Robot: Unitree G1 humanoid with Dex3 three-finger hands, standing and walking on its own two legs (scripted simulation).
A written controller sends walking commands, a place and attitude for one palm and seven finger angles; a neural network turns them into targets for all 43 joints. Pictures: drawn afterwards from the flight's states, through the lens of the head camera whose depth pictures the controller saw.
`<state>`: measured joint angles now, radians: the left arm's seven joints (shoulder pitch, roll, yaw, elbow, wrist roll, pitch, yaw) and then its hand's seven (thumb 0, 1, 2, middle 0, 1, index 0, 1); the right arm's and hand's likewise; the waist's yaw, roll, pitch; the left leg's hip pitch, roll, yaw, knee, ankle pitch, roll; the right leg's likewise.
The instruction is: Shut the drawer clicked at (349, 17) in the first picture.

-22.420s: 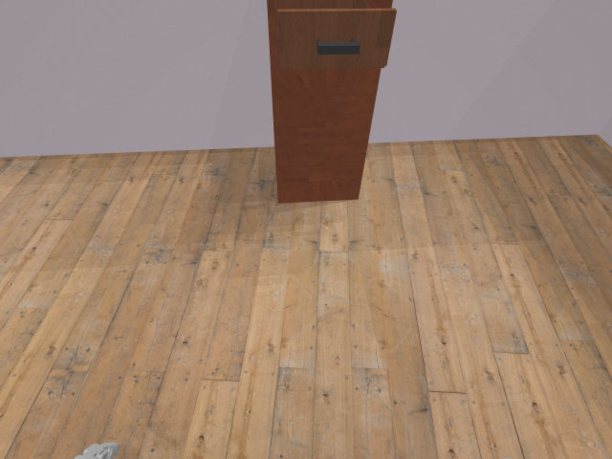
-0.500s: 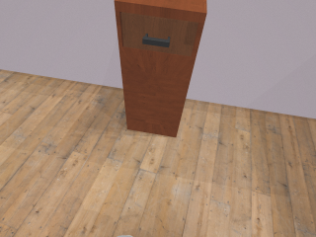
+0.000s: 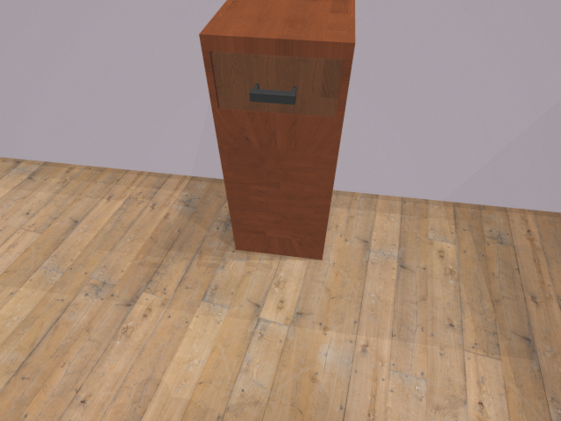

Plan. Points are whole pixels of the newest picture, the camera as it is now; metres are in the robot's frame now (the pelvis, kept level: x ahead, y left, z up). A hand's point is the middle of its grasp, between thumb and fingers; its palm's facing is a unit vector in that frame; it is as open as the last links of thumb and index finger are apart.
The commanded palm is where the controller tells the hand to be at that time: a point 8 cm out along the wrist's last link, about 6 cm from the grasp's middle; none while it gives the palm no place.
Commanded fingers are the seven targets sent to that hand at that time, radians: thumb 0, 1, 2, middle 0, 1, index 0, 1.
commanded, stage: let the arm hang, fingers relaxed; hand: left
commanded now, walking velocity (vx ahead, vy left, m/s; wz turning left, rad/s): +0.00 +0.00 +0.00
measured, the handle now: (274, 92) +0.89 +0.07 +0.02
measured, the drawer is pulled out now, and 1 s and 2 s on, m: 0.00 0.00 0.00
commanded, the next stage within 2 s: look to check the result in 0.24 s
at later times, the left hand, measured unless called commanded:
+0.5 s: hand out of the picture -0.01 +0.15 -0.17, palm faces +0.06 -0.98 -0.19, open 7.4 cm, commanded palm none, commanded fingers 0.00 0.90 0.90 -0.20 -0.30 -0.20 -0.30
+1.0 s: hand out of the picture +0.03 +0.15 -0.17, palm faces +0.04 -0.98 -0.20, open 7.4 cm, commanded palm none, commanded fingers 0.00 0.90 0.90 -0.20 -0.30 -0.20 -0.30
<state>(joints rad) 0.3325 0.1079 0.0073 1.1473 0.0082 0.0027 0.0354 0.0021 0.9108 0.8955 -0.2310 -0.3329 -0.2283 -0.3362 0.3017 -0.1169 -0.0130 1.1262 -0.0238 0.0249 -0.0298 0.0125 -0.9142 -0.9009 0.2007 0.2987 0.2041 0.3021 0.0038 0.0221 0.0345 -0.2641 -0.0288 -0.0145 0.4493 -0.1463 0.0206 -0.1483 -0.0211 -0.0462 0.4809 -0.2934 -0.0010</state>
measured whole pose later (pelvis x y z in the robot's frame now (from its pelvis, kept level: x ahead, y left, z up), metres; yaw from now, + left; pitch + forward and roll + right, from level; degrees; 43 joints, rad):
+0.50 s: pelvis +0.02 -0.02 +0.00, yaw +0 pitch -2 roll +0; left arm 0.31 0.12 0.02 1.15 0.00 0.00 0.04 0.00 0.91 0.90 -0.20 -0.30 -0.20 -0.30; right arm 0.31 -0.11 -0.02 1.14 -0.02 0.02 -0.04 0.00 -0.91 -0.90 0.20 0.30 0.20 0.30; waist -0.01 0.02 0.07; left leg -0.25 0.00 -0.03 0.46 -0.18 -0.01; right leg -0.11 0.01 -0.05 0.45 -0.30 -0.03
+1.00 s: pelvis +0.03 -0.02 +0.00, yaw -1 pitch -2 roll +0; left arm 0.27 0.14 0.02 1.14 0.00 -0.01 0.04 0.00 0.91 0.90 -0.20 -0.30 -0.20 -0.30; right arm 0.24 -0.15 -0.02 1.13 -0.02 0.01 -0.04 0.01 -0.91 -0.90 0.20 0.30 0.20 0.30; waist 0.00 0.01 0.07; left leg -0.21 0.00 -0.02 0.43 -0.19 -0.01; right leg -0.07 0.01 -0.05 0.41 -0.31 -0.03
